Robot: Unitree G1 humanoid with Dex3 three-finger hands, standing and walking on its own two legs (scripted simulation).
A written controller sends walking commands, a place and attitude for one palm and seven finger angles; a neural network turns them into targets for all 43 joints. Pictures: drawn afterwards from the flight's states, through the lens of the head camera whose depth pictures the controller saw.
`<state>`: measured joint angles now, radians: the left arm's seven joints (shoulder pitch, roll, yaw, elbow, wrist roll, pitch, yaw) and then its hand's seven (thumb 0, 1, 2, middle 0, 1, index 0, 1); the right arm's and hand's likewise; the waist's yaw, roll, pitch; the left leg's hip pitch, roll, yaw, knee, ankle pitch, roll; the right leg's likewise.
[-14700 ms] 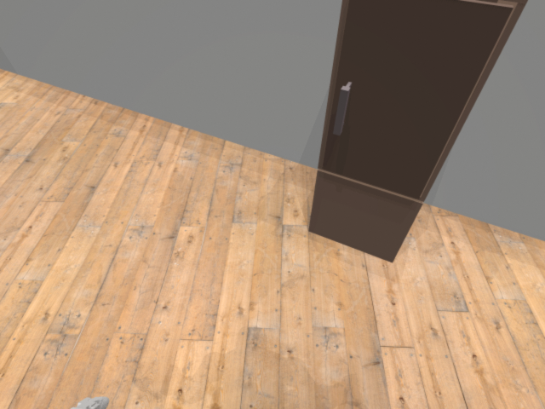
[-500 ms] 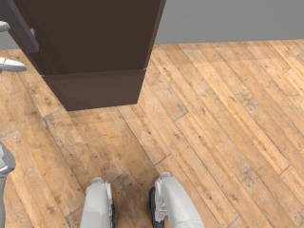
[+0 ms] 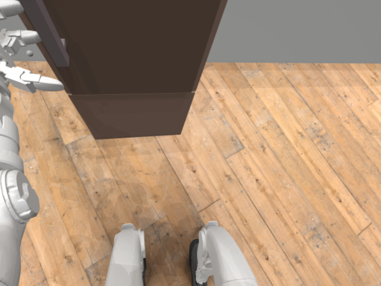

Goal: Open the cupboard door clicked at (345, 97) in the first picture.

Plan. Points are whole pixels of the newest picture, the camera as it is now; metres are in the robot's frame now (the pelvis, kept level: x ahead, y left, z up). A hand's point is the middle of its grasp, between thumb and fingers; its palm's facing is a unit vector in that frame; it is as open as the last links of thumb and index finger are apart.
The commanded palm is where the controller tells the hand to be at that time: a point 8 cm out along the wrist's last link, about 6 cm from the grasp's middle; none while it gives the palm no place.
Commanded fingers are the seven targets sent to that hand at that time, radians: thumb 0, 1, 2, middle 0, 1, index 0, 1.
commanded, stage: slide the fingers in behind the handle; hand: left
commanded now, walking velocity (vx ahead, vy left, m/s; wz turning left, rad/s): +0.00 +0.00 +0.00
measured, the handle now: (48, 24) +0.58 +0.24 +0.06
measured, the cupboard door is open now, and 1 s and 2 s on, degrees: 0 0 9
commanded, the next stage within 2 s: close the thumb around the handle in 0.74 s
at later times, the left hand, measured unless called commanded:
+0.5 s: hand (54, 54) +0.53 +0.23 +0.05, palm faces +0.09 -1.00 +0.02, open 14.4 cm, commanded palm +0.52 +0.24 +0.05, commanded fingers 0.00 -0.50 0.30 -0.30 -1.20 -0.30 -1.20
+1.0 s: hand (60, 50) +0.54 +0.22 +0.05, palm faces +0.07 -1.00 -0.01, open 13.1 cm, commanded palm +0.52 +0.25 +0.05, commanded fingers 0.00 0.00 0.52 -0.34 -1.25 -0.34 -1.25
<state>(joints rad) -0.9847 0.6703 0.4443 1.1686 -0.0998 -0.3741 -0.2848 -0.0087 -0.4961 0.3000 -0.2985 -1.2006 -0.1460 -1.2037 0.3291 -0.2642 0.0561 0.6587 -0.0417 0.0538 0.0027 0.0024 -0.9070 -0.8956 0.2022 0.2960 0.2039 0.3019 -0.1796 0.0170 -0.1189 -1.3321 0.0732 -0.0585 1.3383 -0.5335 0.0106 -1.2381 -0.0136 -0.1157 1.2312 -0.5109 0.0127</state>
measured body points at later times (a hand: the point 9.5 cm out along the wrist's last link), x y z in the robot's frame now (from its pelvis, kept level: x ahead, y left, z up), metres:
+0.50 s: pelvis +0.00 +0.01 +0.00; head +0.17 +0.06 +0.42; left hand +0.52 +0.28 +0.05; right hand +0.03 -0.26 -0.10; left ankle +0.03 +0.11 -0.61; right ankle +0.03 -0.14 -0.61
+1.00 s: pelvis -0.01 +0.00 -0.01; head +0.18 +0.03 +0.40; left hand +0.53 +0.27 +0.05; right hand +0.00 -0.27 -0.11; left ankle +0.03 +0.11 -0.61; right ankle +0.03 -0.14 -0.61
